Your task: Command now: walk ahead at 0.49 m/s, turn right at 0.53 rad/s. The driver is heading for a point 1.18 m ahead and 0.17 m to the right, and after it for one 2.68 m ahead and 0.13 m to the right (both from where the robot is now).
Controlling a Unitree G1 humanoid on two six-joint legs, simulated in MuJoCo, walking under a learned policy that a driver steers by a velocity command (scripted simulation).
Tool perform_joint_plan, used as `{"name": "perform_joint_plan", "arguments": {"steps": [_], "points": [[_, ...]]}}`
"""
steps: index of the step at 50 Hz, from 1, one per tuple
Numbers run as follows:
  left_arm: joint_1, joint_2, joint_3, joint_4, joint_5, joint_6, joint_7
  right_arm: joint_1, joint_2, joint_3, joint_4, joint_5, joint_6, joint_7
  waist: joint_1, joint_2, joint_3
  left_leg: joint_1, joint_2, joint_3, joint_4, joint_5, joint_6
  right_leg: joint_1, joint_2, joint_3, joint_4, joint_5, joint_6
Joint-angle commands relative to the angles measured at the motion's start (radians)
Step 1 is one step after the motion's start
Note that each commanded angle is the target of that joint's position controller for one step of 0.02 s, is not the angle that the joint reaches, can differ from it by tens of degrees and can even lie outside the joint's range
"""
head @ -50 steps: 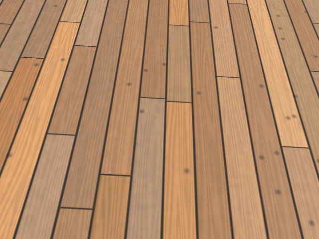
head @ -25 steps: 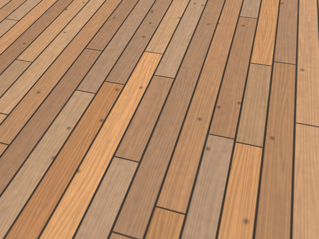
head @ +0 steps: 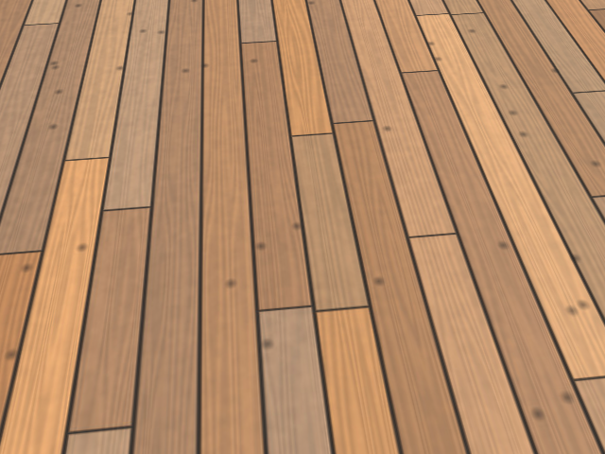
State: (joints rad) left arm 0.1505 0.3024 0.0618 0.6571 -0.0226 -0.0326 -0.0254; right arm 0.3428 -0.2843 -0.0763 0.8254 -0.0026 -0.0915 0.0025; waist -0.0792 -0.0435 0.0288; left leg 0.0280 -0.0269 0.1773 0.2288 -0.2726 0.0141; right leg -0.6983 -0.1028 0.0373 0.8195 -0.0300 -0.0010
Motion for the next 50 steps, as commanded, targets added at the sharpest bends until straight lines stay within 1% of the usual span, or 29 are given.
{"name": "perform_joint_plan", "arguments": {"steps": [1, 3, 5, 6, 7, 8, 9, 10, 11, 12, 13, 15, 17, 20, 23, 27, 30, 31, 32, 33, 34, 35, 36, 37, 38, 40, 42, 45, 50], "points": [[-0.095, 0.018, -0.009, -0.099, -0.001, -0.014, -0.024, -0.059, -0.172, -0.037, -0.061, 0.013, -0.008, -0.007, 0.011, 0.072, 0.086, -0.057, 0.291, -0.06, -0.097, 0.358, 0.14, 0.02, -0.004, -0.032, -0.12, 0.056, -0.025], [-0.131, 0.033, -0.004, -0.127, -0.002, -0.013, -0.035, -0.039, -0.192, -0.043, -0.048, 0.023, 0.006, -0.007, 0.012, 0.076, 0.084, 0.013, 0.306, -0.031, -0.049, 0.465, 0.123, 0.029, 0.017, -0.063, -0.168, 0.005, -0.053], [-0.104, 0.068, 0.013, -0.139, 0.002, -0.007, -0.038, -0.036, -0.226, -0.051, -0.047, 0.028, 0.022, -0.012, 0.049, 0.112, 0.026, 0.064, 0.305, 0.003, 0.082, 0.801, 0.103, 0.13, 0.082, -0.121, -0.179, -0.095, -0.093], [-0.028, 0.1, 0.031, -0.128, 0.002, -0.002, -0.036, -0.037, -0.241, -0.055, -0.05, 0.032, 0.032, -0.016, 0.097, 0.127, -0.031, 0.07, 0.297, 0.018, 0.214, 0.95, 0.092, 0.236, 0.126, -0.148, -0.18, -0.144, -0.118], [0.119, 0.143, 0.058, -0.094, -0.001, 0.004, -0.027, -0.049, -0.238, -0.051, -0.055, 0.036, 0.038, -0.02, 0.183, 0.117, -0.11, 0.001, 0.271, 0.043, 0.412, 0.977, 0.068, 0.448, 0.17, -0.157, -0.231, -0.11, -0.153], [0.289, 0.21, 0.091, -0.055, -0.004, 0.017, -0.008, -0.036, -0.202, -0.035, -0.07, 0.022, 0.033, -0.024, 0.259, 0.051, -0.199, -0.224, 0.233, 0.041, 0.7, 0.743, 0.027, 0.757, 0.122, -0.034, -0.247, -0.09, -0.199], [0.251, 0.326, 0.104, -0.062, -0.012, 0.011, 0.001, 0.068, -0.047, 0.014, -0.129, -0.02, 0.012, -0.009, 0.121, -0.236, -0.279, -0.676, 0.029, -0.023, 1.081, -0.256, -0.038, 1.075, -0.152, 0.542, -0.332, -0.261, -0.379], [0.284, 0.251, 0.08, -0.101, -0.004, -0.007, -0.005, -0.019, -0.124, 0.009, -0.139, 0.008, -0.025, 0.005, 0.195, -0.123, -0.435, -0.771, -0.003, -0.271, 1.198, -0.33, -0.028, 1.128, -0.232, 0.822, -0.491, -0.405, -0.429], [0.254, 0.197, 0.063, -0.085, 0.007, -0.021, -0.009, -0.129, -0.176, -0.006, -0.175, 0.046, -0.041, 0.012, 0.21, -0.064, -0.286, -0.848, 0.042, -0.284, 1.179, -0.228, -0.01, 1.034, -0.206, 0.686, -0.53, -0.353, -0.367], [0.199, 0.178, 0.056, -0.082, 0.004, -0.029, -0.009, -0.149, -0.158, 0.003, -0.183, 0.04, -0.051, 0.008, 0.163, 0.007, -0.18, -0.827, 0.086, -0.276, 1.088, -0.138, 0.001, 0.885, -0.162, 0.563, -0.531, -0.256, -0.334], [0.132, 0.152, 0.048, -0.092, 0.007, -0.031, -0.006, -0.146, -0.153, 0.002, -0.172, 0.016, -0.053, 0.0, 0.119, 0.045, -0.123, -0.769, 0.117, -0.274, 1.001, -0.09, -0.005, 0.751, -0.124, 0.471, -0.533, -0.138, -0.31], [0.07, 0.126, 0.037, -0.112, 0.026, -0.035, 0.001, -0.111, -0.162, -0.006, -0.16, -0.002, -0.031, -0.001, 0.063, 0.012, -0.097, -0.654, 0.141, -0.279, 0.926, -0.04, -0.022, 0.599, -0.082, 0.389, -0.571, 0.005, -0.305], [0.075, 0.132, 0.038, -0.095, 0.017, -0.04, 0.01, -0.107, -0.136, 0.001, -0.154, -0.013, -0.011, -0.002, 0.053, 0.017, -0.078, -0.626, 0.138, -0.256, 0.851, -0.014, -0.055, 0.516, -0.064, 0.324, -0.59, 0.096, -0.312], [0.114, 0.158, 0.044, -0.068, 0.011, -0.036, 0.03, -0.213, -0.097, 0.017, -0.183, -0.017, -0.001, -0.004, 0.084, 0.007, -0.032, -0.63, 0.112, -0.239, 0.652, 0.158, -0.091, 0.446, -0.013, 0.246, -0.597, 0.075, -0.281], [0.152, 0.165, 0.046, -0.046, 0.004, -0.025, 0.039, -0.329, -0.075, 0.028, -0.205, -0.008, -0.008, 0.007, 0.132, -0.022, -0.016, -0.552, 0.062, -0.233, 0.426, 0.333, -0.096, 0.414, 0.026, 0.224, -0.58, -0.045, -0.232], [0.205, 0.162, 0.048, -0.015, -0.005, -0.016, 0.041, -0.39, -0.112, 0.016, -0.227, 0.009, -0.023, 0.022, 0.15, -0.044, -0.016, -0.501, 0.033, -0.266, 0.3, 0.329, -0.076, 0.485, -0.01, 0.323, -0.506, -0.133, -0.21], [0.201, 0.143, 0.044, 0.0, 0.002, -0.008, 0.043, -0.318, -0.137, 0.0, -0.208, 0.011, -0.035, 0.028, 0.113, -0.091, -0.026, -0.431, 0.04, -0.25, 0.264, 0.23, -0.029, 0.557, -0.046, 0.37, -0.421, -0.092, -0.187], [0.199, 0.121, 0.037, 0.002, 0.005, -0.006, 0.041, -0.248, -0.146, -0.01, -0.188, 0.006, -0.038, 0.025, 0.076, -0.092, -0.049, -0.334, 0.031, -0.226, 0.227, 0.216, -0.002, 0.555, -0.018, 0.356, -0.36, -0.035, -0.167], [0.206, 0.073, 0.019, -0.002, 0.012, -0.008, 0.037, -0.146, -0.177, -0.023, -0.175, -0.007, -0.044, 0.019, 0.029, -0.058, -0.14, -0.154, 0.102, -0.282, 0.233, 0.202, 0.047, 0.517, 0.034, 0.304, -0.187, -0.015, -0.133], [0.301, 0.016, -0.001, -0.015, 0.006, -0.014, 0.036, -0.027, -0.258, -0.042, -0.162, -0.028, -0.044, 0.014, 0.029, 0.142, -0.289, 0.187, 0.305, -0.59, 0.225, 0.118, 0.176, 0.257, 0.149, 0.19, 0.133, -0.226, -0.063], [0.357, 0.037, -0.005, -0.016, -0.015, -0.022, 0.04, 0.058, -0.261, -0.053, -0.111, -0.004, -0.03, 0.028, 0.029, 0.37, -0.327, 0.293, 0.427, -0.971, 0.079, -0.191, 0.276, 0.019, 0.194, 0.131, 0.377, -0.555, -0.023], [0.281, 0.126, 0.015, -0.01, -0.022, -0.023, 0.042, 0.021, -0.18, -0.03, -0.122, 0.016, -0.027, 0.031, 0.006, 0.23, -0.191, 0.205, 0.404, -0.946, 0.035, -0.342, 0.247, -0.076, 0.146, 0.17, 0.461, -0.503, -0.021], [0.182, 0.144, 0.02, -0.027, -0.014, -0.022, 0.042, -0.026, -0.143, -0.018, -0.129, 0.011, -0.019, 0.028, 0.003, 0.152, -0.098, 0.1, 0.367, -0.799, 0.037, -0.282, 0.212, -0.087, 0.109, 0.138, 0.472, -0.426, -0.022], [0.121, 0.132, 0.017, -0.043, 0.002, -0.025, 0.041, -0.064, -0.123, -0.008, -0.13, 0.001, -0.014, 0.026, 0.017, 0.11, -0.035, -0.007, 0.321, -0.688, 0.019, -0.167, 0.201, -0.072, 0.081, 0.111, 0.427, -0.37, -0.022], [0.101, 0.118, 0.018, -0.049, 0.012, -0.028, 0.037, -0.088, -0.103, 0.0, -0.126, -0.005, -0.014, 0.023, 0.039, 0.116, -0.012, -0.07, 0.287, -0.615, 0.001, -0.069, 0.196, -0.043, 0.046, 0.103, 0.366, -0.321, -0.023], [0.12, 0.082, 0.011, -0.041, 0.01, -0.029, 0.028, -0.095, -0.089, 0.006, -0.118, -0.006, -0.017, 0.019, 0.065, 0.153, -0.018, -0.128, 0.242, -0.522, -0.034, 0.065, 0.193, 0.027, 0.018, 0.071, 0.291, -0.279, -0.017], [0.096, 0.053, 0.001, -0.048, 0.015, -0.029, 0.026, -0.075, -0.113, 0.001, -0.1, 0.006, -0.021, 0.016, 0.063, 0.147, -0.016, -0.14, 0.24, -0.459, -0.06, 0.172, 0.213, 0.022, 0.008, 0.042, 0.206, -0.251, -0.002], [0.006, 0.025, -0.016, -0.071, 0.021, -0.039, 0.021, -0.05, -0.15, -0.007, -0.077, 0.013, -0.014, 0.01, 0.037, 0.12, -0.005, -0.135, 0.229, -0.374, -0.083, 0.267, 0.211, 0.029, 0.003, 0.017, 0.012, -0.114, 0.013], [-0.151, 0.018, -0.022, -0.106, 0.008, -0.056, 0.001, 0.044, -0.168, -0.004, -0.027, 0.028, 0.007, 0.008, -0.017, 0.116, 0.024, -0.135, 0.219, -0.319, -0.064, 0.309, 0.183, 0.138, 0.05, -0.02, -0.226, 0.057, 0.017]]}}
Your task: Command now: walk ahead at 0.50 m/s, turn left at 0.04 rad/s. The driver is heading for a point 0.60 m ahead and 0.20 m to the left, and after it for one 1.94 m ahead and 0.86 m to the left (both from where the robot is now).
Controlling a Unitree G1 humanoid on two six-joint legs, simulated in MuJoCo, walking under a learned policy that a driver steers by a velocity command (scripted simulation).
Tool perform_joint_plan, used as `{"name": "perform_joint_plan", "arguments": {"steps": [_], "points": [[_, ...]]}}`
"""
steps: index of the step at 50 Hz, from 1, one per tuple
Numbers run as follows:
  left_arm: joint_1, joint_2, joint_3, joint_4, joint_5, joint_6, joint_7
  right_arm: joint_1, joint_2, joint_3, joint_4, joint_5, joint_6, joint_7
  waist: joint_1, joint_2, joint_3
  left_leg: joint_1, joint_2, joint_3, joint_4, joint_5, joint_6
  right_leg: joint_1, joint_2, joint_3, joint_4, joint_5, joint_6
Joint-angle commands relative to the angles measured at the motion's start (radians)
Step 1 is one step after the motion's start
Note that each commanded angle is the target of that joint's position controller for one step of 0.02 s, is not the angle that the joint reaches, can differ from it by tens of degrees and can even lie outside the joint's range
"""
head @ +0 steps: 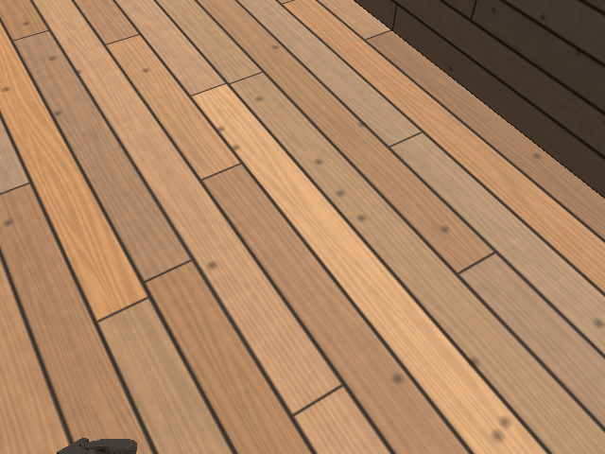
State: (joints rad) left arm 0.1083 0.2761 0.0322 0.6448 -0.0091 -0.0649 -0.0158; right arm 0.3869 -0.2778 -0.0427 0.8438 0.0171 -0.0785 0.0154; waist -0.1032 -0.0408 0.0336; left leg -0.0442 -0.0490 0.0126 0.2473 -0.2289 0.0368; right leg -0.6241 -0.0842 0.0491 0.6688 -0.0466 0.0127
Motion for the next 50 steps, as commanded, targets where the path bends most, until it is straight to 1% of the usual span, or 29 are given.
{"name": "perform_joint_plan", "arguments": {"steps": [1, 4, 5, 6, 7, 8, 9, 10, 12, 14, 16, 19, 23, 26, 28, 30, 31, 32, 33, 34, 35, 36, 37, 38, 39, 42, 45, 48, 50], "points": [[-0.13, 0.05, 0.01, -0.103, -0.008, -0.027, -0.014, 0.016, -0.177, -0.038, -0.037, 0.011, 0.0, -0.006, 0.007, 0.115, 0.026, -0.044, 0.253, -0.17, -0.068, 0.269, 0.156, 0.072, 0.04, -0.027, -0.103, 0.067, -0.001], [-0.114, 0.088, 0.026, -0.105, -0.009, -0.039, -0.023, 0.02, -0.204, -0.047, -0.028, 0.013, 0.017, -0.015, 0.049, 0.13, 0.016, 0.007, 0.286, -0.216, -0.001, 0.312, 0.13, 0.153, 0.058, -0.014, -0.176, -0.002, -0.03], [-0.052, 0.108, 0.038, -0.089, -0.007, -0.042, -0.02, 0.004, -0.212, -0.049, -0.03, 0.014, 0.021, -0.018, 0.095, 0.13, -0.015, -0.005, 0.272, -0.204, 0.065, 0.397, 0.113, 0.26, 0.071, -0.027, -0.212, -0.008, -0.049], [0.066, 0.147, 0.06, -0.053, -0.001, -0.042, -0.011, 0.001, -0.195, -0.042, -0.033, 0.009, 0.021, -0.018, 0.155, 0.115, -0.094, -0.049, 0.222, -0.169, 0.204, 0.479, 0.086, 0.451, 0.074, -0.037, -0.229, -0.005, -0.075], [0.236, 0.208, 0.08, -0.029, 0.018, -0.039, 0.002, -0.02, -0.141, -0.021, -0.063, -0.009, 0.016, -0.016, 0.235, 0.059, -0.238, -0.212, 0.166, -0.132, 0.464, 0.324, 0.047, 0.731, -0.068, 0.089, -0.179, 0.007, -0.134], [0.315, 0.294, 0.099, -0.011, 0.03, -0.024, 0.007, 0.103, -0.023, 0.015, -0.088, -0.009, 0.001, -0.017, 0.199, -0.209, -0.395, -0.568, 0.025, -0.042, 0.822, -0.215, -0.022, 1.063, -0.331, 0.484, -0.225, -0.113, -0.271], [0.33, 0.209, 0.08, -0.005, 0.022, -0.019, 0.005, 0.086, -0.104, -0.004, -0.075, 0.016, -0.008, -0.017, 0.224, -0.193, -0.401, -0.677, 0.043, -0.139, 0.972, -0.352, -0.027, 1.015, -0.341, 0.637, -0.324, -0.285, -0.294], [0.271, 0.159, 0.063, 0.0, 0.011, -0.019, 0.006, 0.003, -0.166, -0.027, -0.093, 0.034, -0.008, -0.016, 0.217, -0.128, -0.237, -0.738, 0.088, -0.139, 1.016, -0.276, -0.024, 0.892, -0.304, 0.49, -0.35, -0.303, -0.253], [0.156, 0.096, 0.043, 0.007, 0.012, -0.024, 0.001, -0.07, -0.146, -0.031, -0.107, 0.016, 0.004, -0.019, 0.162, -0.072, -0.093, -0.695, 0.148, -0.11, 0.955, -0.14, -0.032, 0.665, -0.22, 0.285, -0.415, -0.184, -0.216], [0.096, 0.076, 0.042, 0.019, 0.022, -0.039, -0.001, -0.045, -0.106, -0.031, -0.1, 0.015, 0.03, -0.017, 0.11, -0.088, -0.045, -0.598, 0.177, -0.112, 0.912, -0.071, -0.042, 0.526, -0.181, 0.161, -0.486, -0.09, -0.203], [0.078, 0.088, 0.051, 0.038, 0.02, -0.054, 0.001, -0.057, -0.076, -0.029, -0.112, 0.012, 0.049, -0.015, 0.09, -0.057, -0.018, -0.597, 0.184, -0.112, 0.882, -0.026, -0.054, 0.478, -0.184, 0.078, -0.526, 0.005, -0.214], [0.089, 0.117, 0.063, 0.069, 0.023, -0.059, 0.009, -0.121, -0.066, -0.026, -0.144, 0.004, 0.054, -0.009, 0.096, -0.023, 0.006, -0.637, 0.187, -0.118, 0.747, 0.107, -0.063, 0.494, -0.179, -0.026, -0.547, 0.075, -0.214], [0.122, 0.159, 0.075, 0.098, 0.014, -0.046, 0.021, -0.251, -0.046, -0.013, -0.186, 0.004, 0.043, 0.02, 0.143, 0.004, 0.038, -0.596, 0.169, -0.052, 0.521, 0.267, -0.042, 0.523, -0.168, -0.145, -0.553, 0.097, -0.189], [0.167, 0.187, 0.085, 0.127, -0.002, -0.03, 0.023, -0.336, -0.055, -0.013, -0.231, 0.005, 0.045, 0.035, 0.168, 0.012, 0.064, -0.616, 0.161, -0.024, 0.432, 0.238, -0.013, 0.616, -0.197, -0.18, -0.531, 0.107, -0.172], [0.182, 0.203, 0.092, 0.141, -0.013, -0.015, 0.023, -0.365, -0.069, -0.018, -0.257, 0.003, 0.048, 0.043, 0.166, 0.006, 0.066, -0.618, 0.142, 0.007, 0.399, 0.162, 0.014, 0.685, -0.213, -0.202, -0.478, 0.198, -0.155], [0.174, 0.234, 0.1, 0.142, -0.021, 0.0, 0.027, -0.326, -0.1, -0.035, -0.268, 0.0, 0.054, 0.045, 0.126, -0.027, 0.012, -0.512, 0.08, 0.066, 0.391, 0.057, 0.054, 0.72, -0.21, -0.235, -0.344, 0.515, -0.132], [0.165, 0.243, 0.102, 0.14, -0.025, 0.009, 0.03, -0.234, -0.13, -0.054, -0.251, 0.001, 0.058, 0.042, 0.068, -0.032, -0.047, -0.384, 0.034, 0.096, 0.376, 0.029, 0.08, 0.708, -0.194, -0.258, -0.198, 0.656, -0.116], [0.16, 0.226, 0.094, 0.136, -0.026, 0.014, 0.033, -0.071, -0.183, -0.087, -0.207, 0.006, 0.062, 0.031, -0.019, -0.01, -0.134, -0.144, -0.015, 0.102, 0.323, 0.078, 0.116, 0.616, -0.153, -0.288, 0.02, 0.655, -0.082], [0.19, 0.168, 0.07, 0.116, 0.007, 0.008, 0.035, 0.075, -0.277, -0.121, -0.177, 0.013, 0.074, 0.009, -0.061, 0.135, -0.225, 0.157, 0.126, -0.139, 0.304, 0.106, 0.181, 0.351, -0.101, -0.292, 0.346, 0.267, -0.031], [0.265, 0.044, 0.03, 0.06, 0.032, -0.02, 0.023, 0.013, -0.359, -0.122, -0.202, 0.014, 0.06, 0.009, 0.069, 0.334, -0.322, 0.405, 0.345, -0.729, 0.156, -0.131, 0.367, -0.051, 0.113, -0.138, 0.648, -0.56, 0.024], [0.143, 0.143, 0.045, 0.053, -0.007, -0.051, 0.011, 0.028, -0.264, -0.095, -0.226, 0.009, 0.042, 0.019, -0.017, 0.187, -0.365, 0.414, 0.378, -0.82, 0.042, -0.215, 0.355, -0.149, 0.088, 0.044, 0.718, -0.547, 0.005], [0.069, 0.174, 0.053, 0.025, -0.036, -0.067, 0.005, -0.002, -0.218, -0.081, -0.215, 0.002, 0.027, 0.021, -0.013, 0.149, -0.223, 0.315, 0.352, -0.68, 0.029, -0.144, 0.311, -0.213, 0.049, 0.034, 0.685, -0.445, -0.017], [0.064, 0.158, 0.048, 0.031, -0.021, -0.076, 0.013, -0.056, -0.195, -0.074, -0.218, 0.004, 0.021, 0.02, 0.03, 0.071, -0.149, 0.177, 0.308, -0.564, 0.036, -0.035, 0.279, -0.172, 0.006, 0.032, 0.604, -0.361, -0.025], [0.07, 0.161, 0.053, 0.041, 0.006, -0.076, 0.02, -0.118, -0.167, -0.065, -0.228, -0.002, 0.02, 0.016, 0.07, 0.058, -0.104, 0.054, 0.27, -0.473, 0.031, 0.084, 0.257, -0.104, -0.022, 0.034, 0.518, -0.308, -0.019], [0.092, 0.164, 0.057, 0.047, 0.013, -0.066, 0.019, -0.152, -0.146, -0.057, -0.246, -0.015, 0.019, 0.011, 0.102, 0.082, -0.096, -0.022, 0.246, -0.428, 0.011, 0.165, 0.251, -0.037, -0.039, 0.043, 0.482, -0.27, -0.013], [0.094, 0.13, 0.052, 0.045, 0.026, -0.037, 0.019, -0.15, -0.158, -0.06, -0.242, -0.011, 0.013, -0.004, 0.12, 0.078, -0.077, -0.131, 0.214, -0.344, -0.024, 0.313, 0.265, 0.012, -0.026, 0.017, 0.371, -0.209, 0.032], [-0.018, 0.095, 0.037, 0.014, 0.027, -0.032, 0.019, -0.106, -0.181, -0.067, -0.219, -0.003, 0.016, -0.023, 0.086, 0.087, -0.037, -0.176, 0.165, -0.278, -0.027, 0.294, 0.229, 0.01, 0.005, 0.008, 0.154, -0.027, 0.063], [-0.123, 0.077, 0.025, -0.01, 0.016, -0.04, 0.006, -0.065, -0.188, -0.07, -0.199, 0.003, 0.025, -0.032, 0.043, 0.114, -0.02, -0.207, 0.136, -0.267, -0.014, 0.186, 0.187, 0.088, 0.055, 0.0, -0.051, 0.127, 0.064], [-0.167, 0.09, 0.028, -0.026, 0.005, -0.048, -0.003, -0.031, -0.192, -0.073, -0.182, 0.008, 0.029, -0.033, 0.027, 0.122, -0.014, -0.187, 0.155, -0.31, 0.008, 0.143, 0.179, 0.117, 0.071, 0.013, -0.11, 0.15, 0.056]]}}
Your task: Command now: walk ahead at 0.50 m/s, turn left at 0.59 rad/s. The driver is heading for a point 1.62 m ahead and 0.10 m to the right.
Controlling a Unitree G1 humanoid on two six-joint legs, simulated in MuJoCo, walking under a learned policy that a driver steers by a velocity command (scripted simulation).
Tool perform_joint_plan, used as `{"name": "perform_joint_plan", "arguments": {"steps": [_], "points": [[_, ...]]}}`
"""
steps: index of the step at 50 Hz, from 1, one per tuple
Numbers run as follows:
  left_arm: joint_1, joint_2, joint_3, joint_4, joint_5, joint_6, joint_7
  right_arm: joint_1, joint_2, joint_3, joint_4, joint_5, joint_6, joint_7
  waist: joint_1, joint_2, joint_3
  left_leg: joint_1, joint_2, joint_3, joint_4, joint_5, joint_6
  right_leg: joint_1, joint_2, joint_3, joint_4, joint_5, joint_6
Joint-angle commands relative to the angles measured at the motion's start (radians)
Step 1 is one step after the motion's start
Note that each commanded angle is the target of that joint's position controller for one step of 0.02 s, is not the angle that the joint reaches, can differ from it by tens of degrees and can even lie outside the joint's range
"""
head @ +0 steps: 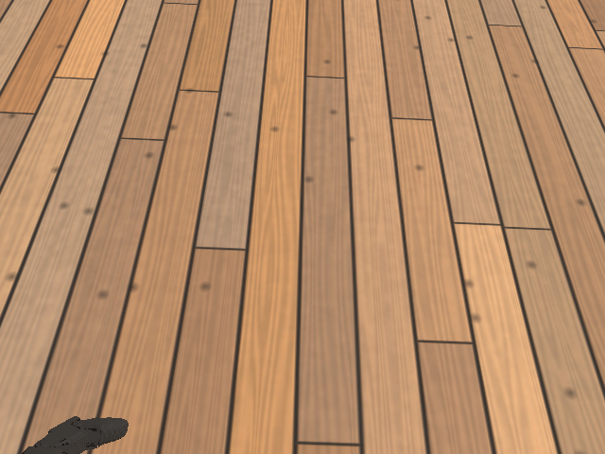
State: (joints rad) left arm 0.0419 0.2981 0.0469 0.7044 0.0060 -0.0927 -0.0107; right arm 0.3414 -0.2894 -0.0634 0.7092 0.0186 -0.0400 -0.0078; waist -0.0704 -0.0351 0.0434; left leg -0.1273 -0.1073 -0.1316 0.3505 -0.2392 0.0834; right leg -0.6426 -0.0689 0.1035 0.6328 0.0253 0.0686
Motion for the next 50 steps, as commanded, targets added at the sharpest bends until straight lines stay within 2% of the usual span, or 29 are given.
{"name": "perform_joint_plan", "arguments": {"steps": [1, 4, 6, 7, 8, 9, 10, 11, 12, 13, 15, 17, 19, 22, 25, 28, 29, 30, 31, 32, 33, 34, 35, 36, 37, 39, 42, 46, 50], "points": [[-0.109, 0.08, 0.017, -0.09, -0.012, -0.024, -0.012, 0.025, -0.175, -0.051, -0.041, 0.009, -0.006, -0.011, -0.006, 0.12, -0.023, -0.074, 0.224, -0.193, -0.07, 0.139, 0.128, 0.139, 0.058, -0.028, -0.102, 0.064, -0.008], [-0.077, 0.116, 0.032, -0.086, -0.015, -0.036, -0.019, 0.022, -0.168, -0.053, -0.035, 0.007, 0.003, -0.016, 0.023, 0.153, -0.03, 0.001, 0.256, -0.277, 0.017, 0.149, 0.107, 0.186, 0.062, -0.01, -0.146, -0.048, -0.044], [0.061, 0.145, 0.054, -0.052, -0.01, -0.044, -0.011, 0.0, -0.138, -0.044, -0.043, 0.004, 0.008, -0.014, 0.097, 0.164, -0.087, -0.015, 0.208, -0.27, 0.141, 0.225, 0.07, 0.385, 0.062, -0.038, -0.203, -0.078, -0.09], [0.194, 0.187, 0.068, -0.037, 0.007, -0.048, -0.003, -0.002, -0.082, -0.022, -0.059, -0.007, 0.006, -0.009, 0.158, 0.099, -0.215, -0.105, 0.151, -0.208, 0.374, 0.163, 0.034, 0.625, -0.062, 0.068, -0.179, -0.113, -0.149], [0.31, 0.273, 0.09, -0.013, 0.023, -0.037, 0.0, 0.121, -0.016, -0.002, -0.085, 0.012, -0.002, -0.009, 0.129, -0.178, -0.365, -0.45, 0.001, -0.063, 0.719, -0.203, -0.046, 0.99, -0.295, 0.481, -0.234, -0.314, -0.305], [0.319, 0.213, 0.078, -0.002, -0.004, -0.029, -0.009, 0.142, -0.089, -0.008, -0.081, 0.024, -0.006, -0.012, 0.129, -0.247, -0.352, -0.621, 0.053, -0.058, 0.892, -0.354, -0.062, 1.003, -0.361, 0.71, -0.323, -0.566, -0.334], [0.267, 0.138, 0.058, -0.016, -0.01, -0.024, -0.006, 0.054, -0.164, -0.029, -0.076, 0.024, -0.002, -0.012, 0.15, -0.135, -0.21, -0.668, 0.101, -0.06, 0.95, -0.266, -0.068, 0.881, -0.32, 0.576, -0.349, -0.609, -0.29], [0.224, 0.111, 0.047, -0.019, -0.002, -0.016, -0.004, -0.013, -0.167, -0.031, -0.085, 0.011, 0.003, -0.013, 0.145, -0.065, -0.129, -0.645, 0.132, -0.021, 0.941, -0.19, -0.072, 0.759, -0.272, 0.435, -0.356, -0.499, -0.258], [0.195, 0.089, 0.038, -0.008, 0.003, -0.012, -0.005, -0.054, -0.148, -0.03, -0.096, -0.001, 0.001, -0.011, 0.129, -0.042, -0.064, -0.622, 0.154, -0.016, 0.894, -0.14, -0.074, 0.651, -0.228, 0.335, -0.379, -0.379, -0.253], [0.182, 0.072, 0.031, 0.001, 0.01, -0.014, -0.004, -0.06, -0.128, -0.03, -0.098, -0.002, 0.002, -0.006, 0.107, -0.057, -0.041, -0.578, 0.178, -0.017, 0.851, -0.106, -0.07, 0.584, -0.193, 0.26, -0.402, -0.299, -0.245], [0.183, 0.068, 0.03, 0.019, 0.005, -0.022, -0.007, -0.043, -0.083, -0.021, -0.092, 0.007, 0.006, 0.002, 0.086, -0.077, -0.035, -0.526, 0.187, 0.004, 0.785, -0.087, -0.07, 0.527, -0.164, 0.172, -0.443, -0.209, -0.257], [0.195, 0.095, 0.038, 0.041, -0.004, -0.029, -0.008, -0.078, -0.06, -0.011, -0.104, -0.001, 0.006, 0.004, 0.083, -0.058, -0.022, -0.544, 0.192, 0.016, 0.692, -0.053, -0.078, 0.52, -0.171, 0.12, -0.474, -0.126, -0.283], [0.202, 0.12, 0.044, 0.058, -0.011, -0.027, -0.007, -0.129, -0.047, -0.001, -0.118, -0.01, -0.001, 0.009, 0.09, -0.036, -0.018, -0.556, 0.206, 0.035, 0.574, 0.036, -0.085, 0.538, -0.172, 0.071, -0.491, -0.055, -0.294], [0.224, 0.144, 0.045, 0.079, -0.021, -0.015, -0.004, -0.223, -0.03, 0.013, -0.133, -0.009, -0.018, 0.025, 0.122, -0.031, -0.005, -0.503, 0.201, 0.087, 0.385, 0.187, -0.086, 0.536, -0.139, -0.021, -0.497, 0.006, -0.27], [0.292, 0.165, 0.047, 0.114, -0.03, -0.002, -0.003, -0.318, -0.031, 0.016, -0.157, 0.0, -0.027, 0.037, 0.157, -0.032, 0.009, -0.455, 0.178, 0.121, 0.271, 0.237, -0.082, 0.568, -0.151, -0.045, -0.485, 0.016, -0.257], [0.325, 0.181, 0.05, 0.145, -0.038, 0.016, 0.0, -0.361, -0.054, 0.009, -0.179, 0.003, -0.03, 0.046, 0.147, -0.048, 0.021, -0.441, 0.161, 0.126, 0.202, 0.17, -0.049, 0.652, -0.195, -0.038, -0.445, 0.081, -0.239], [0.329, 0.187, 0.05, 0.153, -0.041, 0.023, 0.001, -0.348, -0.067, 0.003, -0.178, 0.001, -0.033, 0.047, 0.129, -0.052, 0.014, -0.391, 0.148, 0.133, 0.177, 0.141, -0.035, 0.661, -0.2, -0.031, -0.409, 0.152, -0.23], [0.316, 0.195, 0.05, 0.155, -0.044, 0.029, 0.004, -0.282, -0.089, -0.01, -0.163, -0.004, -0.035, 0.045, 0.077, -0.053, -0.023, -0.276, 0.122, 0.151, 0.137, 0.14, -0.016, 0.653, -0.185, -0.046, -0.327, 0.289, -0.214], [0.312, 0.184, 0.043, 0.156, -0.043, 0.032, 0.006, -0.146, -0.129, -0.034, -0.119, -0.009, -0.035, 0.038, 0.005, -0.037, -0.107, -0.068, 0.1, 0.166, 0.107, 0.165, 0.009, 0.603, -0.14, -0.078, -0.17, 0.385, -0.189], [0.3, 0.14, 0.023, 0.135, -0.024, 0.027, 0.006, 0.027, -0.19, -0.058, -0.083, -0.021, -0.031, 0.025, -0.072, 0.009, -0.238, 0.226, 0.221, 0.05, 0.151, 0.182, 0.056, 0.423, -0.092, -0.106, 0.077, 0.214, -0.151], [0.395, 0.02, -0.015, 0.102, -0.011, 0.012, 0.003, 0.101, -0.286, -0.076, -0.073, -0.035, -0.023, 0.015, -0.037, 0.263, -0.384, 0.553, 0.5, -0.389, 0.089, 0.025, 0.194, 0.042, 0.069, -0.144, 0.46, -0.374, -0.078], [0.368, 0.094, 0.002, 0.121, -0.031, -0.001, 0.001, 0.112, -0.202, -0.055, -0.073, -0.03, -0.022, 0.016, -0.064, 0.236, -0.418, 0.508, 0.527, -0.546, -0.009, -0.079, 0.21, -0.05, 0.069, 0.004, 0.609, -0.603, -0.08], [0.301, 0.152, 0.024, 0.095, -0.056, -0.005, -0.002, 0.051, -0.158, -0.037, -0.066, -0.023, -0.025, 0.017, -0.051, 0.198, -0.256, 0.389, 0.495, -0.394, -0.032, -0.079, 0.17, -0.123, 0.022, 0.011, 0.648, -0.541, -0.089], [0.255, 0.143, 0.023, 0.085, -0.055, -0.004, 0.0, -0.008, -0.126, -0.027, -0.064, -0.019, -0.029, 0.019, -0.021, 0.165, -0.172, 0.267, 0.448, -0.27, -0.061, -0.04, 0.144, -0.112, -0.021, -0.015, 0.617, -0.458, -0.09], [0.235, 0.131, 0.026, 0.084, -0.042, 0.003, 0.002, -0.064, -0.095, -0.019, -0.058, -0.021, -0.036, 0.023, 0.009, 0.147, -0.107, 0.159, 0.411, -0.185, -0.103, 0.009, 0.13, -0.086, -0.046, -0.02, 0.568, -0.394, -0.084], [0.28, 0.094, 0.028, 0.103, -0.038, 0.032, 0.006, -0.127, -0.065, -0.015, -0.048, -0.029, -0.057, 0.027, 0.066, 0.162, -0.067, 0.022, 0.372, -0.064, -0.175, 0.105, 0.113, 0.021, -0.074, -0.009, 0.527, -0.31, -0.071], [0.257, 0.055, 0.025, 0.09, -0.035, 0.059, 0.01, -0.142, -0.078, -0.026, -0.015, -0.036, -0.078, 0.021, 0.089, 0.116, -0.023, -0.028, 0.37, 0.06, -0.225, 0.235, 0.12, -0.002, -0.074, 0.005, 0.472, -0.222, -0.05], [0.158, 0.036, 0.019, 0.056, -0.028, 0.054, -0.008, -0.123, -0.107, -0.035, 0.02, -0.036, -0.076, 0.006, 0.066, 0.09, 0.009, 0.004, 0.342, 0.204, -0.24, 0.295, 0.095, -0.022, -0.06, -0.015, 0.24, -0.012, -0.051], [0.015, 0.019, 0.005, -0.002, -0.025, 0.05, -0.034, -0.06, -0.146, -0.048, 0.058, -0.021, -0.06, -0.005, 0.011, 0.06, 0.054, 0.083, 0.37, 0.275, -0.238, 0.308, 0.082, -0.025, -0.045, -0.085, 0.069, 0.041, -0.078]]}}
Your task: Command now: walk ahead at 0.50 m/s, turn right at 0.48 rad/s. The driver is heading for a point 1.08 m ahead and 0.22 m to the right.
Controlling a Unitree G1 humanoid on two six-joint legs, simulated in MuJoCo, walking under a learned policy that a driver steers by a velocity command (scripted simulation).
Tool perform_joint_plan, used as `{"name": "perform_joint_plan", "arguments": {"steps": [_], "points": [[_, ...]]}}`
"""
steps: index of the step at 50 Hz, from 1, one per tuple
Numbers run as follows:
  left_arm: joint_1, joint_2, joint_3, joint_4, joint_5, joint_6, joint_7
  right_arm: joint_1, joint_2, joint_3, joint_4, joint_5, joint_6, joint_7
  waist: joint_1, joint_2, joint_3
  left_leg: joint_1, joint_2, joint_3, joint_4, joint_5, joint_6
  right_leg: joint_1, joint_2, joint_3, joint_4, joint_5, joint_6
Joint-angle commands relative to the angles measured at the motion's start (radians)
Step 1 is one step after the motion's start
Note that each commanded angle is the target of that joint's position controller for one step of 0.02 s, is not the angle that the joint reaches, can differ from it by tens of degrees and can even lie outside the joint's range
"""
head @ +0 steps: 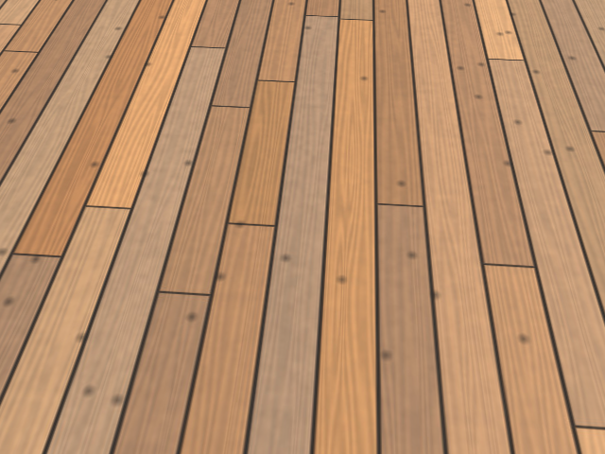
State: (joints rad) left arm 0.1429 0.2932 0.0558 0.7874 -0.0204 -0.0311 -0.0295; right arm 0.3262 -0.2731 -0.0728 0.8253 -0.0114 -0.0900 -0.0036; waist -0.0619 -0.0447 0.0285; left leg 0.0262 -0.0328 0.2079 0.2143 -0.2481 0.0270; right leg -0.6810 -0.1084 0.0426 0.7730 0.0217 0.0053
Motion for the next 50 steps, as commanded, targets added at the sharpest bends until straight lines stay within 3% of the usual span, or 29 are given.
{"name": "perform_joint_plan", "arguments": {"steps": [1, 3, 5, 6, 7, 8, 9, 10, 11, 12, 13, 14, 15, 18, 23, 25, 28, 30, 31, 32, 33, 34, 35, 36, 37, 39, 41, 45, 50], "points": [[-0.11, 0.027, -0.004, -0.1, 0.001, -0.011, -0.02, -0.03, -0.168, -0.042, -0.048, 0.015, -0.003, -0.01, -0.005, 0.068, 0.076, -0.029, 0.306, -0.055, -0.088, 0.33, 0.133, -0.002, -0.003, -0.033, -0.097, 0.024, -0.025], [-0.141, 0.038, -0.002, -0.129, 0.001, -0.01, -0.031, -0.013, -0.182, -0.048, -0.033, 0.026, 0.014, -0.011, -0.005, 0.076, 0.078, 0.049, 0.326, -0.036, -0.038, 0.413, 0.12, -0.015, 0.011, -0.061, -0.131, -0.049, -0.051], [-0.119, 0.063, 0.011, -0.144, 0.001, -0.006, -0.038, -0.025, -0.208, -0.055, -0.032, 0.032, 0.031, -0.016, 0.027, 0.106, 0.035, 0.092, 0.329, -0.008, 0.073, 0.711, 0.098, 0.067, 0.065, -0.117, -0.14, -0.15, -0.087], [-0.062, 0.086, 0.025, -0.139, -0.001, -0.002, -0.037, -0.033, -0.222, -0.058, -0.035, 0.034, 0.04, -0.02, 0.065, 0.125, -0.011, 0.098, 0.323, 0.004, 0.176, 0.879, 0.085, 0.155, 0.105, -0.148, -0.132, -0.203, -0.11], [0.06, 0.124, 0.049, -0.113, -0.005, 0.0, -0.032, -0.048, -0.226, -0.058, -0.039, 0.038, 0.05, -0.023, 0.137, 0.122, -0.079, 0.061, 0.298, 0.025, 0.351, 0.958, 0.062, 0.319, 0.152, -0.168, -0.164, -0.204, -0.14], [0.229, 0.19, 0.085, -0.069, -0.006, 0.006, -0.017, -0.046, -0.21, -0.048, -0.047, 0.034, 0.049, -0.028, 0.22, 0.087, -0.167, -0.092, 0.256, 0.039, 0.597, 0.833, 0.021, 0.597, 0.167, -0.119, -0.217, -0.157, -0.181], [0.284, 0.312, 0.114, -0.058, -0.012, 0.013, 0.004, 0.037, -0.086, -0.01, -0.091, -0.01, 0.032, -0.019, 0.155, -0.17, -0.25, -0.517, 0.123, 0.022, 0.974, 0.068, -0.049, 0.959, -0.089, 0.332, -0.237, -0.18, -0.326], [0.274, 0.303, 0.1, -0.099, -0.006, -0.005, -0.003, 0.019, -0.068, 0.011, -0.115, 0.005, -0.01, -0.006, 0.147, -0.16, -0.414, -0.737, -0.026, -0.226, 1.175, -0.374, -0.063, 1.113, -0.236, 0.813, -0.434, -0.373, -0.465], [0.261, 0.221, 0.076, -0.095, 0.002, -0.019, -0.008, -0.118, -0.155, -0.011, -0.14, 0.049, -0.038, 0.006, 0.197, -0.049, -0.315, -0.841, 0.036, -0.307, 1.189, -0.296, -0.036, 1.06, -0.214, 0.706, -0.492, -0.361, -0.394], [0.216, 0.19, 0.068, -0.093, 0.001, -0.029, -0.007, -0.158, -0.149, -0.008, -0.156, 0.056, -0.053, 0.007, 0.169, -0.021, -0.198, -0.851, 0.079, -0.297, 1.117, -0.204, -0.015, 0.926, -0.175, 0.567, -0.491, -0.295, -0.355], [0.146, 0.156, 0.058, -0.104, -0.001, -0.032, -0.005, -0.153, -0.144, -0.009, -0.141, 0.032, -0.056, -0.001, 0.119, 0.039, -0.125, -0.794, 0.12, -0.295, 1.027, -0.14, -0.017, 0.777, -0.13, 0.454, -0.489, -0.19, -0.32], [0.096, 0.124, 0.047, -0.12, 0.006, -0.033, 0.0, -0.14, -0.155, -0.018, -0.132, 0.012, -0.049, -0.006, 0.082, 0.026, -0.092, -0.716, 0.145, -0.297, 0.956, -0.095, -0.025, 0.664, -0.095, 0.376, -0.505, -0.09, -0.304], [0.074, 0.114, 0.042, -0.135, 0.016, -0.033, 0.005, -0.124, -0.154, -0.021, -0.129, 0.007, -0.036, -0.004, 0.058, 0.007, -0.082, -0.659, 0.153, -0.298, 0.927, -0.068, -0.035, 0.594, -0.072, 0.344, -0.527, -0.038, -0.301], [0.089, 0.142, 0.051, -0.134, 0.011, -0.037, 0.021, -0.133, -0.113, -0.013, -0.138, -0.004, -0.009, -0.005, 0.046, 0.01, -0.062, -0.623, 0.138, -0.267, 0.797, 0.004, -0.081, 0.486, -0.04, 0.259, -0.554, 0.087, -0.305], [0.156, 0.164, 0.058, -0.113, 0.0, -0.024, 0.044, -0.322, -0.069, 0.01, -0.187, 0.005, -0.012, 0.006, 0.117, -0.033, -0.021, -0.553, 0.068, -0.253, 0.419, 0.305, -0.107, 0.417, 0.03, 0.195, -0.54, -0.053, -0.233], [0.191, 0.169, 0.061, -0.099, -0.004, -0.019, 0.046, -0.371, -0.082, 0.008, -0.202, 0.017, -0.02, 0.016, 0.137, -0.041, -0.016, -0.52, 0.048, -0.262, 0.352, 0.345, -0.103, 0.431, 0.011, 0.237, -0.524, -0.107, -0.223], [0.212, 0.157, 0.06, -0.09, -0.007, -0.011, 0.051, -0.374, -0.121, -0.005, -0.209, 0.022, -0.033, 0.028, 0.126, -0.055, -0.019, -0.501, 0.044, -0.299, 0.282, 0.283, -0.074, 0.518, -0.027, 0.327, -0.44, -0.148, -0.206], [0.195, 0.156, 0.062, -0.094, -0.002, -0.006, 0.053, -0.312, -0.143, -0.016, -0.195, 0.023, -0.042, 0.029, 0.086, -0.085, -0.028, -0.428, 0.042, -0.291, 0.262, 0.199, -0.041, 0.542, -0.038, 0.371, -0.374, -0.117, -0.187], [0.184, 0.133, 0.055, -0.1, 0.0, -0.004, 0.051, -0.228, -0.159, -0.028, -0.171, 0.019, -0.047, 0.024, 0.04, -0.082, -0.064, -0.308, 0.039, -0.272, 0.224, 0.197, -0.016, 0.527, -0.002, 0.359, -0.299, -0.077, -0.164], [0.187, 0.078, 0.033, -0.108, 0.01, -0.007, 0.047, -0.103, -0.195, -0.041, -0.152, 0.001, -0.052, 0.018, -0.016, -0.033, -0.177, -0.1, 0.133, -0.342, 0.242, 0.172, 0.036, 0.473, 0.051, 0.294, -0.099, -0.095, -0.131], [0.302, 0.008, 0.012, -0.125, 0.007, -0.014, 0.048, 0.016, -0.275, -0.058, -0.135, -0.019, -0.048, 0.014, 0.004, 0.186, -0.325, 0.242, 0.347, -0.69, 0.212, 0.042, 0.162, 0.203, 0.184, 0.166, 0.234, -0.371, -0.06], [0.365, 0.039, 0.008, -0.125, -0.019, -0.022, 0.048, 0.073, -0.267, -0.062, -0.091, 0.003, -0.037, 0.029, 0.016, 0.396, -0.348, 0.321, 0.453, -1.053, 0.086, -0.251, 0.254, -0.032, 0.19, 0.132, 0.445, -0.625, -0.034], [0.299, 0.129, 0.028, -0.108, -0.025, -0.022, 0.048, 0.02, -0.173, -0.038, -0.107, 0.019, -0.034, 0.03, -0.007, 0.246, -0.206, 0.216, 0.413, -0.969, 0.051, -0.379, 0.218, -0.1, 0.137, 0.163, 0.523, -0.546, -0.028], [0.2, 0.148, 0.033, -0.123, -0.012, -0.019, 0.047, -0.032, -0.134, -0.025, -0.113, 0.015, -0.026, 0.028, -0.012, 0.164, -0.109, 0.096, 0.367, -0.805, 0.053, -0.292, 0.18, -0.098, 0.103, 0.124, 0.522, -0.467, -0.028], [0.141, 0.136, 0.032, -0.139, 0.002, -0.022, 0.047, -0.072, -0.117, -0.016, -0.112, 0.006, -0.02, 0.027, 0.002, 0.121, -0.048, -0.016, 0.323, -0.694, 0.036, -0.164, 0.171, -0.075, 0.078, 0.106, 0.477, -0.414, -0.029], [0.126, 0.102, 0.03, -0.146, 0.005, -0.024, 0.037, -0.099, -0.09, -0.003, -0.099, -0.003, -0.022, 0.024, 0.04, 0.147, -0.016, -0.127, 0.264, -0.561, -0.003, 0.009, 0.162, 0.002, 0.034, 0.094, 0.375, -0.35, -0.032], [0.132, 0.065, 0.02, -0.145, 0.006, -0.022, 0.031, -0.086, -0.097, -0.005, -0.081, 0.009, -0.028, 0.023, 0.051, 0.156, -0.026, -0.147, 0.252, -0.494, -0.032, 0.111, 0.182, 0.024, 0.022, 0.06, 0.298, -0.332, -0.024], [0.018, 0.029, -0.002, -0.179, 0.016, -0.032, 0.023, -0.059, -0.156, -0.018, -0.052, 0.022, -0.021, 0.016, 0.026, 0.12, -0.009, -0.149, 0.247, -0.388, -0.075, 0.23, 0.194, 0.025, 0.005, 0.015, 0.051, -0.164, -0.003], [-0.126, 0.029, -0.008, -0.212, 0.003, -0.045, 0.004, 0.026, -0.184, -0.018, -0.004, 0.036, -0.001, 0.014, -0.025, 0.121, 0.013, -0.125, 0.243, -0.312, -0.06, 0.266, 0.164, 0.119, 0.046, -0.03, -0.171, -0.009, -0.002]]}}
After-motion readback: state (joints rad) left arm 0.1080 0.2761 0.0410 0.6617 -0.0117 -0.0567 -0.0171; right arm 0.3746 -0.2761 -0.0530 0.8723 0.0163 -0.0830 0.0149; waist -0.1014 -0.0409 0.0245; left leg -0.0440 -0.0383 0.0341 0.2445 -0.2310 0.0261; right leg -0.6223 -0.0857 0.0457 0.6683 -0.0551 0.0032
